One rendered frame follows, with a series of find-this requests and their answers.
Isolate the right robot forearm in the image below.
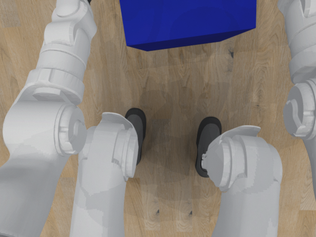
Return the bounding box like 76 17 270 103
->
277 0 316 84

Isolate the left robot forearm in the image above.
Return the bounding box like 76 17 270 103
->
2 0 97 143

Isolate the robot right upper arm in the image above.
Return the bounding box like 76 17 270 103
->
283 79 316 199

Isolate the robot left upper arm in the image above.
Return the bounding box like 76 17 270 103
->
0 100 87 237

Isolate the robot left shin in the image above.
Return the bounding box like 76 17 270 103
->
78 112 137 162

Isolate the carton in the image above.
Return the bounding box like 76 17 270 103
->
119 0 257 51

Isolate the robot left thigh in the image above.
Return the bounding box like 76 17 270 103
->
69 122 139 237

